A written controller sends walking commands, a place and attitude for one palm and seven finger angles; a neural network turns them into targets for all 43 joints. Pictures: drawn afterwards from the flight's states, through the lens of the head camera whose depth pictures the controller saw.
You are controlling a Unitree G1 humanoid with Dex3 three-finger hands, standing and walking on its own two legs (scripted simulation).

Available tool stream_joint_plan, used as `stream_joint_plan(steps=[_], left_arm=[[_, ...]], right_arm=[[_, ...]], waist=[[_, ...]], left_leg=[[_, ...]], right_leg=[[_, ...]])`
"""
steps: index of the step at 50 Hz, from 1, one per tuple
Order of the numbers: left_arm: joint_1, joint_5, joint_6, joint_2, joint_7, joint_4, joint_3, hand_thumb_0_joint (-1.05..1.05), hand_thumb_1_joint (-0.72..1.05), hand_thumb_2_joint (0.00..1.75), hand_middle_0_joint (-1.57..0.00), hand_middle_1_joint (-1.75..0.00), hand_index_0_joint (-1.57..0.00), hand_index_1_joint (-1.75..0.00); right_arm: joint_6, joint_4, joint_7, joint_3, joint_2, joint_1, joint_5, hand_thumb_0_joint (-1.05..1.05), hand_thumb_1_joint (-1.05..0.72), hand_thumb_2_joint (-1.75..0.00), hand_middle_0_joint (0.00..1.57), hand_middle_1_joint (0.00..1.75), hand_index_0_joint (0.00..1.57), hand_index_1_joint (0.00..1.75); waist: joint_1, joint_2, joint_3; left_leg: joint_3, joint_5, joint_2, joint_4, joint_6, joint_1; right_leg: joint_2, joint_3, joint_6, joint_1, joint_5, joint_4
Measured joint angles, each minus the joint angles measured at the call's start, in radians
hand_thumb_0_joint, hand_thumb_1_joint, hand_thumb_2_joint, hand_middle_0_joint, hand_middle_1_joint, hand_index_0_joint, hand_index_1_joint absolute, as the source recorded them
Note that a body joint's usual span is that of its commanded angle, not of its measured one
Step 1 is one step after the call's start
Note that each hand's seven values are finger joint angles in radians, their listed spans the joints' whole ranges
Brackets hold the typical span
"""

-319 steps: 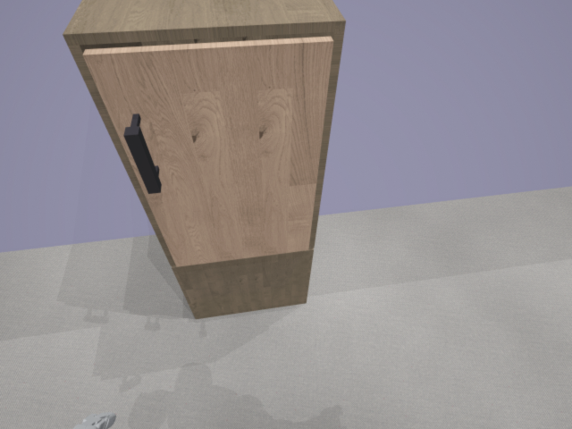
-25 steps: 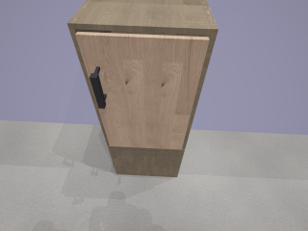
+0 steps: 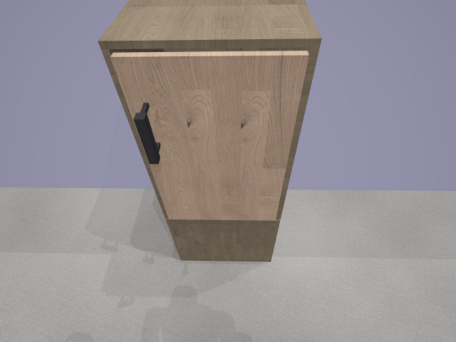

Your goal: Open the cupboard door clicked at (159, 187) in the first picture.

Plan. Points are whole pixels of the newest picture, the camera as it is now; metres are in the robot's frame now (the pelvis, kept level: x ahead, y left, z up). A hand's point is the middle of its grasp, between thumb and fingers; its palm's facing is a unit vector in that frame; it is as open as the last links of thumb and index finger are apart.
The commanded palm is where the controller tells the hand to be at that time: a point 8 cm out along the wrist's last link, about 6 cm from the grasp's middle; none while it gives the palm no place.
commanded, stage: look again from close up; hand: left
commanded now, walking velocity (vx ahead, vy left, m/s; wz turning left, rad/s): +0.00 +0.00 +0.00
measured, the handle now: (150, 134) +0.53 +0.21 +0.06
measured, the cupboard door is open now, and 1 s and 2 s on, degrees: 0 0 0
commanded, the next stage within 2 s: raise the hand with hooked fingers in 0.06 s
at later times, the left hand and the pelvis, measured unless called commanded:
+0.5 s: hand (131, 313) +0.17 +0.17 -0.01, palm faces +0.01 -1.00 -0.05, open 8.2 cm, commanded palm +0.12 +0.24 -0.04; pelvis -0.04 -0.03 -0.06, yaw +1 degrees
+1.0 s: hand (96, 300) +0.18 +0.23 +0.01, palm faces +0.05 -1.00 -0.06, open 11.1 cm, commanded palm +0.15 +0.28 +0.01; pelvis -0.06 -0.01 -0.05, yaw +2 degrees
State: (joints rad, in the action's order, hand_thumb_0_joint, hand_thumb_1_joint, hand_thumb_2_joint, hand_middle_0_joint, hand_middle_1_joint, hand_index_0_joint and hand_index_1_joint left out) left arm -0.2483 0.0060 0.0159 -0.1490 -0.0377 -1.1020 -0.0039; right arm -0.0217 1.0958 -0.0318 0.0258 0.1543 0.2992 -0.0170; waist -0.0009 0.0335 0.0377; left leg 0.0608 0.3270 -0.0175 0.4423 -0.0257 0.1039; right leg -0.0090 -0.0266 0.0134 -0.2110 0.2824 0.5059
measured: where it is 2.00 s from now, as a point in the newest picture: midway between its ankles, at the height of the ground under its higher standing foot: outside the picture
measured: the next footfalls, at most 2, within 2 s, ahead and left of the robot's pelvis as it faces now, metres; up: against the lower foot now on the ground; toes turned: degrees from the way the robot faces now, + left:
none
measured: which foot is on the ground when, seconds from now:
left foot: down 0.00-1.00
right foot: down 0.00-1.00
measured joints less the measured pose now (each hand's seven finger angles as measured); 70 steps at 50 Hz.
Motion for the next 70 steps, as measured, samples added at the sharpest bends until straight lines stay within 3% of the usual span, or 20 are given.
stream_joint_plan(steps=[9,10,11,13,15,18,22,24,26,28,31,34,38,43,46,49,59,70], left_arm=[[0.012,0.002,0.008,-0.001,-0.009,-0.005,0.005,0.01,0.92,0.9,-0.2,-0.29,-0.2,-0.3],[-0.035,-0.035,-0.045,0.0,-0.008,0.148,0.024,0.01,0.92,0.9,-0.2,-0.3,-0.2,-0.3],[-0.094,-0.055,-0.051,0.001,-0.012,0.334,0.036,0.01,0.91,0.9,-0.2,-0.3,-0.2,-0.3],[-0.17,-0.099,-0.01,-0.001,-0.044,0.63,0.036,0.02,0.9,0.89,-0.2,-0.3,-0.2,-0.31],[-0.159,-0.131,0.051,0.008,-0.031,0.8,0.061,0.02,0.88,0.89,-0.2,-0.31,-0.2,-0.32],[-0.093,-0.174,0.223,0.003,0.062,0.896,0.134,0.02,0.84,0.87,-0.2,-0.34,-0.2,-0.35],[-0.044,-0.25,0.494,-0.037,0.284,0.899,0.21,0.01,0.77,0.84,-0.21,-0.39,-0.21,-0.39],[-0.053,-0.287,0.544,-0.056,0.389,0.897,0.229,0.01,0.73,0.82,-0.21,-0.41,-0.21,-0.42],[-0.074,-0.322,0.517,-0.069,0.453,0.895,0.24,0.01,0.68,0.8,-0.21,-0.44,-0.22,-0.45],[-0.091,-0.342,0.465,-0.074,0.469,0.898,0.25,0.01,0.63,0.78,-0.22,-0.47,-0.22,-0.48],[-0.11,-0.338,0.424,-0.075,0.435,0.924,0.266,0.01,0.56,0.76,-0.22,-0.51,-0.23,-0.52],[-0.096,-0.322,0.428,-0.087,0.409,0.977,0.269,0.01,0.49,0.73,-0.23,-0.56,-0.23,-0.56],[-0.023,-0.32,0.407,-0.121,0.433,1.004,0.263,0.02,0.4,0.69,-0.23,-0.62,-0.23,-0.62],[0.042,-0.34,0.3,-0.164,0.455,0.969,0.283,0.01,0.28,0.64,-0.24,-0.69,-0.24,-0.7],[0.036,-0.353,0.272,-0.172,0.438,0.957,0.308,0.01,0.21,0.61,-0.25,-0.74,-0.25,-0.74],[0.025,-0.361,0.284,-0.169,0.421,0.956,0.326,0.01,0.14,0.58,-0.25,-0.78,-0.25,-0.79],[0.044,-0.349,0.306,-0.171,0.417,0.953,0.327,0.0,-0.09,0.48,-0.27,-0.93,-0.27,-0.94],[0.15,-0.344,0.225,-0.208,0.439,0.907,0.352,0.0,-0.35,0.37,-0.29,-1.1,-0.29,-1.1]], right_arm=[[0.003,0.022,0.001,-0.004,-0.007,-0.01,0.004,0.0,-0.91,-0.9,0.2,0.3,0.2,0.3],[-0.007,-0.015,0.0,-0.004,-0.005,0.003,0.017,0.0,-0.91,-0.89,0.2,0.3,0.2,0.3],[-0.047,-0.055,-0.014,-0.005,0.003,0.028,0.018,0.01,-0.92,-0.89,0.2,0.3,0.2,0.3],[-0.142,-0.118,-0.032,-0.021,0.021,0.056,0.031,0.02,-0.92,-0.89,0.2,0.3,0.2,0.3],[-0.199,-0.187,-0.031,-0.043,0.048,0.049,0.029,0.02,-0.92,-0.89,0.2,0.3,0.2,0.3],[-0.23,-0.295,-0.016,-0.07,0.083,-0.006,0.018,0.02,-0.92,-0.89,0.2,0.3,0.2,0.3],[-0.248,-0.449,0.018,-0.096,0.117,-0.104,0.021,0.01,-0.91,-0.89,0.2,0.3,0.2,0.3],[-0.245,-0.526,0.025,-0.106,0.139,-0.14,0.032,0.01,-0.91,-0.9,0.2,0.3,0.2,0.3],[-0.232,-0.591,0.017,-0.109,0.156,-0.162,0.046,0.01,-0.91,-0.9,0.19,0.3,0.2,0.3],[-0.224,-0.641,0.005,-0.107,0.167,-0.169,0.054,0.01,-0.91,-0.9,0.19,0.3,0.19,0.3],[-0.228,-0.669,-0.009,-0.093,0.162,-0.167,0.053,0.01,-0.91,-0.9,0.19,0.3,0.19,0.3],[-0.232,-0.646,-0.018,-0.056,0.136,-0.151,0.045,0.01,-0.91,-0.9,0.19,0.3,0.19,0.3],[-0.227,-0.578,-0.022,0.003,0.088,-0.124,0.045,0.01,-0.91,-0.9,0.2,0.3,0.2,0.3],[-0.209,-0.524,-0.023,0.045,0.04,-0.062,0.05,0.01,-0.9,-0.89,0.2,0.3,0.2,0.3],[-0.212,-0.514,-0.021,0.047,0.039,-0.017,0.049,0.01,-0.9,-0.89,0.2,0.3,0.2,0.3],[-0.223,-0.511,-0.019,0.035,0.06,0.018,0.048,0.01,-0.9,-0.89,0.2,0.3,0.2,0.3],[-0.245,-0.512,-0.034,-0.007,0.14,0.015,0.053,0.01,-0.9,-0.9,0.2,0.3,0.2,0.3],[-0.237,-0.546,-0.045,0.024,0.116,-0.056,0.057,0.01,-0.9,-0.9,0.2,0.3,0.2,0.3]], waist=[[0.004,-0.004,0.014],[0.003,-0.008,0.013],[-0.006,-0.012,0.006],[-0.003,-0.025,-0.019],[0.016,-0.02,-0.042],[0.023,-0.024,-0.098],[0.017,-0.059,-0.152],[0.004,-0.068,-0.163],[-0.011,-0.075,-0.168],[-0.025,-0.075,-0.166],[-0.044,-0.066,-0.152],[-0.055,-0.058,-0.137],[-0.046,-0.034,-0.118],[-0.011,-0.011,-0.111],[0.01,-0.005,-0.117],[0.018,-0.004,-0.117],[0.01,-0.021,-0.105],[-0.017,-0.018,-0.094]], left_leg=[[-0.002,0.0,0.01,0.012,0.011,0.008],[-0.003,0.004,0.013,0.029,0.013,0.025],[-0.003,0.01,0.014,0.022,0.014,0.027],[-0.009,0.008,0.0,0.023,0.016,0.047],[-0.03,0.012,-0.006,0.07,0.016,0.105],[-0.034,0.045,0.003,0.183,0.021,0.236],[-0.02,0.117,0.02,0.384,0.034,0.438],[-0.022,0.134,0.025,0.475,0.037,0.516],[-0.029,0.175,0.024,0.546,0.038,0.572],[-0.045,0.191,0.025,0.597,0.044,0.615],[-0.075,0.208,0.033,0.649,0.047,0.653],[-0.104,0.215,0.039,0.681,0.049,0.673],[-0.126,0.211,0.044,0.686,0.05,0.672],[-0.106,0.182,0.044,0.623,0.039,0.629],[-0.084,0.161,0.04,0.573,0.028,0.6],[-0.067,0.148,0.034,0.537,0.019,0.576],[-0.054,0.14,0.019,0.49,-0.002,0.514],[-0.064,0.125,0.015,0.424,-0.006,0.422]], right_leg=[[0.009,-0.004,0.007,0.001,0.002,-0.003],[0.012,-0.005,0.008,-0.011,0.001,0.002],[0.013,-0.004,0.01,-0.024,0.003,0.012],[-0.003,-0.008,0.011,-0.055,0.019,0.046],[-0.014,-0.03,0.012,-0.095,0.032,0.079],[-0.009,-0.036,0.02,-0.216,0.049,0.163],[0.001,-0.024,0.037,-0.422,0.106,0.354],[0.006,-0.024,0.046,-0.501,0.136,0.442],[0.004,-0.028,0.049,-0.555,0.159,0.506],[0.002,-0.043,0.051,-0.587,0.173,0.544],[0.007,-0.074,0.056,-0.603,0.181,0.567],[0.013,-0.102,0.061,-0.604,0.181,0.571],[0.018,-0.123,0.061,-0.584,0.167,0.55],[0.02,-0.104,0.048,-0.545,0.132,0.485],[0.018,-0.081,0.036,-0.525,0.11,0.443],[0.015,-0.064,0.027,-0.508,0.095,0.414],[0.002,-0.05,0.006,-0.445,0.085,0.366],[0.002,-0.059,-0.001,-0.343,0.068,0.287]])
